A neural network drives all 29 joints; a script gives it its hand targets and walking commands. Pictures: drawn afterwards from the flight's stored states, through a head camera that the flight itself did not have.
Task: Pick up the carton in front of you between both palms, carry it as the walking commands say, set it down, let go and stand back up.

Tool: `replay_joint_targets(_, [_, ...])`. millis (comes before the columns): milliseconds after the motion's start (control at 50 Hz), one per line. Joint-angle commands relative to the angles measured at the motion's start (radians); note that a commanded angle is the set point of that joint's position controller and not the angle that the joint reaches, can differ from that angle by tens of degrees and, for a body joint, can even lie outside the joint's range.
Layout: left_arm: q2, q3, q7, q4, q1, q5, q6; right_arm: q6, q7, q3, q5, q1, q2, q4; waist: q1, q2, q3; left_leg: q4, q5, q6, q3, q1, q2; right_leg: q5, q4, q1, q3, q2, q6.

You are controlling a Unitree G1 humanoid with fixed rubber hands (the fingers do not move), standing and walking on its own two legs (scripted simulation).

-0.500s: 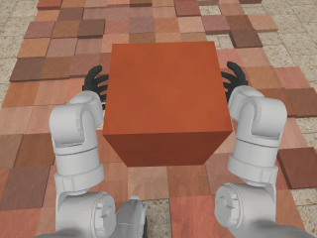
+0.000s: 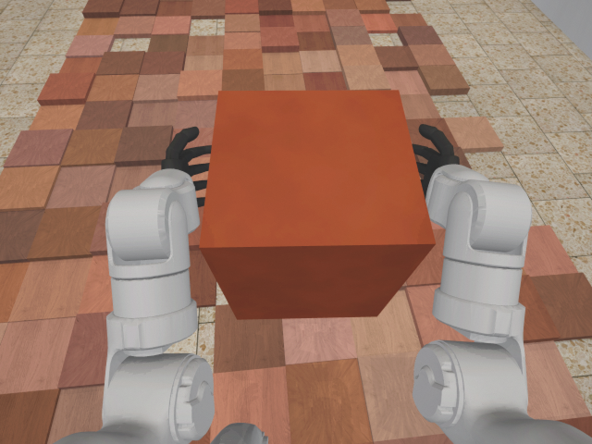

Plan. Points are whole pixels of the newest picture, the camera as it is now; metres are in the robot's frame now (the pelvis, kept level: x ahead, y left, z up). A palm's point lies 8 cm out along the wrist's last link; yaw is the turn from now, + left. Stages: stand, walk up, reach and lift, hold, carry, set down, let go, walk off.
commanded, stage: carry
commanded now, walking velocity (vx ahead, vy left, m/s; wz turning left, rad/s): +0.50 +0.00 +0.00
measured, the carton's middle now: (308, 218) +0.39 +0.01 +0.08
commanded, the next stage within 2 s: none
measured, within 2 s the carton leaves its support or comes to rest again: neither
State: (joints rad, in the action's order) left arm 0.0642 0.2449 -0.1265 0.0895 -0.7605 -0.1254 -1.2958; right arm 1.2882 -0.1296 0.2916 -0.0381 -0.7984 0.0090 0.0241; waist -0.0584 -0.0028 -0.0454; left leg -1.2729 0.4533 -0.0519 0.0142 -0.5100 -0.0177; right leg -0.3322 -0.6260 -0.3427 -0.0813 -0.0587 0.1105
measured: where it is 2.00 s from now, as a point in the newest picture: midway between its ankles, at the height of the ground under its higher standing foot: (285, 155)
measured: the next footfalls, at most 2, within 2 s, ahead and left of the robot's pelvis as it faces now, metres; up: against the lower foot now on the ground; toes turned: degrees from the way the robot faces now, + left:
left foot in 0.22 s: +0.35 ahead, +0.08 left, -0.03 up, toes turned +6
right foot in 0.66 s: +0.64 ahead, -0.06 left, +0.00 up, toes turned -5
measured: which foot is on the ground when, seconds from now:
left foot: up 0.00-0.20, down 0.22-0.66, up 0.68-1.00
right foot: down 0.00-0.22, up 0.24-0.64, down 0.66-1.00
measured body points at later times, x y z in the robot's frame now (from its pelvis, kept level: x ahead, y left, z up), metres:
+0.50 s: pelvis +0.35 +0.04 -0.01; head +0.42 +0.05 +0.43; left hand +0.75 +0.16 +0.08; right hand +0.72 -0.14 +0.09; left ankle +0.31 +0.08 -0.75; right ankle +0.43 -0.11 -0.66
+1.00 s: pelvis +0.72 +0.05 +0.01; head +0.74 +0.05 +0.45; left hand +1.07 +0.25 +0.13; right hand +1.10 -0.06 +0.13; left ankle +0.85 +0.18 -0.71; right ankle +0.61 -0.06 -0.72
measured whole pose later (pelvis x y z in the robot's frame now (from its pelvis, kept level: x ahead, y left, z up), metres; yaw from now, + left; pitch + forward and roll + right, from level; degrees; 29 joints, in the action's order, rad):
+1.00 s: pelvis +0.72 +0.05 +0.01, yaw +2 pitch +5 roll -1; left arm 0.04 0.20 -0.14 -0.07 -0.65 -0.03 -1.17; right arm 1.21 -0.11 0.26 -0.11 -0.63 -0.04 -0.01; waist -0.10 0.02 0.06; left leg -0.51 -0.06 -0.01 -0.03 -0.58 0.04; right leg -0.26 -0.47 -0.15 -0.12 0.01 0.06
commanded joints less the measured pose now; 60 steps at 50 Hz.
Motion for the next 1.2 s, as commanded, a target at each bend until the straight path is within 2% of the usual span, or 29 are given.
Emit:
replay_joint_targets(0, [1.0,-0.735,0.253,0.066,-0.862,0.572,-0.003,0.018,0.227,-0.643,0.34,-0.694,-0.969,0.006,-0.039,-0.047,0.468,0.117,-0.031,0.018,-0.016,-0.359,0.035,0.825,0.139,0.642,0.369,0.277,0.07])
replay_joint_targets(40, [1.019,-0.725,0.266,0.057,-0.92,0.624,-0.012,0.016,0.195,-0.583,0.273,-0.663,-0.932,-0.035,-0.041,-0.045,0.45,0.35,-0.093,0.029,-0.076,-0.268,-0.015,0.917,0.17,0.56,0.299,0.239,0.063])
replay_joint_targets(120, [1.025,-0.649,0.279,-0.085,-0.89,0.63,-0.006,0.024,0.166,-0.494,0.173,-0.6,-0.868,-0.132,-0.038,-0.125,0.46,0.808,-0.557,0.015,-0.174,0.052,-0.085,0.929,0.149,0.442,0.104,0.139,-0.007])
replay_joint_targets(160, [1.032,-0.617,0.279,-0.141,-0.873,0.612,0.002,0.028,0.171,-0.487,0.174,-0.624,-0.87,-0.157,0.03,-0.162,0.517,0.859,-0.717,-0.011,-0.174,0.339,-0.063,0.934,0.019,0.345,0.082,0.159,-0.037])
replay_joint_targets(180, [1.033,-0.608,0.279,-0.164,-0.879,0.601,0.005,0.027,0.176,-0.489,0.187,-0.635,-0.876,-0.161,0.112,-0.147,0.564,0.883,-0.762,-0.017,-0.166,0.496,-0.025,0.91,-0.148,0.299,0.041,0.152,-0.062])
replay_joint_targets(200, [1.029,-0.6,0.279,-0.183,-0.885,0.585,0.007,0.026,0.185,-0.496,0.206,-0.661,-0.88,-0.156,0.156,-0.059,0.546,0.897,-0.75,-0.003,-0.115,0.637,0.04,0.628,-0.345,0.151,0.031,0.109,-0.076])
replay_joint_targets(220, [1.039,-0.593,0.276,-0.208,-0.877,0.567,0.003,0.027,0.196,-0.502,0.236,-0.705,-0.879,-0.161,0.104,0.145,0.567,0.696,-1.128,-0.07,0.092,0.879,0.239,-0.164,-0.581,-0.164,0.053,0.008,-0.08])
replay_joint_targets(240, [1.012,-0.561,0.262,-0.228,-0.872,0.543,-0.012,0.034,0.203,-0.509,0.259,-0.682,-0.904,-0.221,0.123,0.275,0.7,0.669,-1.078,-0.223,0.366,1.048,0.407,-0.303,-0.813,-0.345,0.141,-0.017,-0.092])
replay_joint_targets(260, [0.991,-0.542,0.247,-0.222,-0.865,0.519,-0.021,0.032,0.212,-0.516,0.291,-0.686,-0.938,-0.222,0.147,0.25,0.719,0.753,-0.728,-0.281,0.463,0.975,0.411,-0.239,-0.912,-0.406,0.154,0.01,-0.075])
replay_joint_targets(280, [0.998,-0.537,0.233,-0.193,-0.879,0.502,-0.022,0.028,0.223,-0.53,0.333,-0.721,-0.989,-0.178,0.131,0.153,0.635,0.824,-0.527,-0.254,0.439,0.842,0.359,-0.155,-0.872,-0.447,0.146,0.045,-0.069])
replay_joint_targets(320, [1.01,-0.514,0.209,-0.167,-0.839,0.456,-0.017,0.028,0.245,-0.584,0.42,-0.836,-1.099,-0.084,0.104,0.034,0.554,0.878,-0.588,-0.201,0.349,0.659,0.325,-0.085,-0.77,-0.409,0.116,0.089,-0.086])
replay_joint_targets(380, [1.03,-0.52,0.184,-0.14,-0.758,0.401,0.009,0.003,0.27,-0.639,0.492,-0.884,-1.202,-0.018,0.103,0.072,0.544,0.898,-0.609,-0.174,0.257,0.596,0.285,-0.058,-0.659,-0.403,0.079,0.115,-0.1])
replay_joint_targets(460, [1.045,-0.565,0.165,-0.118,-0.655,0.353,0.061,-0.045,0.287,-0.698,0.515,-0.829,-1.235,0.025,0.129,0.097,0.547,0.873,-0.868,-0.137,0.137,0.684,0.24,0.035,-0.44,-0.467,0.019,0.105,-0.09])
replay_joint_targets(580, [1.025,-0.681,0.174,-0.003,-0.601,0.373,0.112,-0.11,0.282,-0.777,0.481,-0.683,-1.182,0.089,0.109,0.151,0.566,0.757,-1.153,-0.074,-0.051,0.599,0.181,0.335,0.064,-0.06,-0.09,0.001,-0.049])
replay_joint_targets(620, [1.013,-0.718,0.19,0.017,-0.587,0.403,0.12,-0.118,0.275,-0.801,0.468,-0.634,-1.155,0.094,0.038,0.066,0.582,0.553,-1.051,-0.022,-0.135,0.435,0.11,0.545,0.278,0.293,-0.105,-0.008,-0.033])
replay_joint_targets(640, [1.002,-0.727,0.201,-0.01,-0.542,0.412,0.119,-0.117,0.27,-0.807,0.451,-0.621,-1.117,0.075,0.0,-0.024,0.576,0.403,-0.595,-0.004,-0.109,0.233,0.053,0.775,0.274,0.502,0.082,0.149,0.005])
replay_joint_targets(660, [0.948,-0.703,0.204,-0.054,-0.512,0.389,0.121,-0.102,0.268,-0.794,0.441,-0.574,-1.122,0.019,-0.026,-0.267,0.68,0.069,0.056,0.063,-0.051,-0.173,-0.077,1.163,0.124,0.901,0.454,0.422,0.226])
replay_joint_targets(680, [0.963,-0.711,0.21,-0.102,-0.418,0.399,0.118,-0.099,0.261,-0.766,0.409,-0.485,-1.086,-0.015,-0.043,-0.241,0.771,-0.134,0.083,0.047,0.079,-0.288,-0.017,0.854,0.135,0.944,0.538,0.477,0.296])
replay_joint_targets(700, [1.004,-0.727,0.218,-0.072,-0.415,0.427,0.127,-0.099,0.26,-0.763,0.396,-0.499,-1.081,0.01,-0.05,-0.172,0.74,-0.067,0.014,0.025,0.091,-0.295,0.018,0.687,0.167,0.86,0.5,0.406,0.236])
replay_joint_targets(740, [1.06,-0.768,0.235,0.032,-0.572,0.493,0.131,-0.11,0.252,-0.757,0.383,-0.534,-1.101,0.031,-0.032,-0.058,0.618,0.142,-0.057,0.011,0.054,-0.312,0.049,0.684,0.187,0.747,0.39,0.361,0.134])
replay_joint_targets(820, [1.065,-0.811,0.256,0.102,-0.677,0.582,0.122,-0.112,0.214,-0.728,0.321,-0.492,-1.051,0.048,-0.032,-0.088,0.554,0.372,-0.138,0.04,-0.014,-0.22,0.034,0.642,0.226,0.574,0.281,0.314,0.116])
replay_joint_targets(960, [1.025,-0.743,0.285,-0.118,-0.554,0.542,0.119,-0.094,0.214,-0.678,0.25,-0.412,-0.983,-0.069,-0.024,-0.111,0.43,0.84,-0.612,0.034,-0.095,0.032,0.026,0.523,0.2,0.359,0.087,0.22,0.019])
replay_joint_targets(1020, [1.031,-0.702,0.285,-0.218,-0.536,0.509,0.127,-0.098,0.24,-0.659,0.268,-0.399,-0.995,-0.158,0.045,-0.053,0.447,0.89,-0.659,0.021,-0.178,0.373,0.013,0.444,-0.03,0.196,-0.008,0.159,-0.045])
replay_joint_targets(1040, [1.028,-0.693,0.284,-0.238,-0.542,0.502,0.128,-0.101,0.248,-0.647,0.281,-0.413,-0.992,-0.176,0.077,0.02,0.484,0.834,-0.699,0.033,-0.116,0.54,0.078,0.237,-0.206,0.061,-0.046,0.113,-0.076])
replay_joint_targets(1060, [1.042,-0.687,0.282,-0.249,-0.577,0.504,0.12,-0.102,0.25,-0.63,0.292,-0.451,-0.975,-0.185,0.077,0.216,0.549,0.709,-1.037,-0.026,0.185,0.761,0.335,-0.196,-0.422,-0.157,-0.012,0.067,-0.114])
replay_joint_targets(1080, [1.054,-0.664,0.275,-0.247,-0.607,0.513,0.112,-0.104,0.247,-0.623,0.304,-0.487,-0.963,-0.182,0.125,0.321,0.637,0.771,-0.783,-0.189,0.416,0.897,0.428,-0.265,-0.673,-0.371,0.045,0.005,-0.123])
replay_joint_targets(1100, [1.058,-0.673,0.266,-0.192,-0.648,0.522,0.112,-0.109,0.245,-0.645,0.342,-0.516,-1.012,-0.139,0.129,0.275,0.618,0.835,-0.495,-0.21,0.461,0.821,0.406,-0.229,-0.729,-0.445,0.092,0.048,-0.102])
replay_joint_targets(1120, [1.072,-0.679,0.252,-0.136,-0.716,0.537,0.111,-0.113,0.242,-0.666,0.385,-0.6,-1.052,-0.059,0.122,0.183,0.587,0.85,-0.415,-0.183,0.429,0.755,0.361,-0.18,-0.717,-0.463,0.096,0.077,-0.092])
replay_joint_targets(1180, [1.057,-0.665,0.198,-0.008,-0.741,0.536,0.099,-0.096,0.225,-0.713,0.475,-0.759,-1.089,0.136,0.1,0.088,0.59,0.87,-0.442,-0.173,0.319,0.626,0.326,-0.096,-0.669,-0.433,0.098,0.13,-0.088])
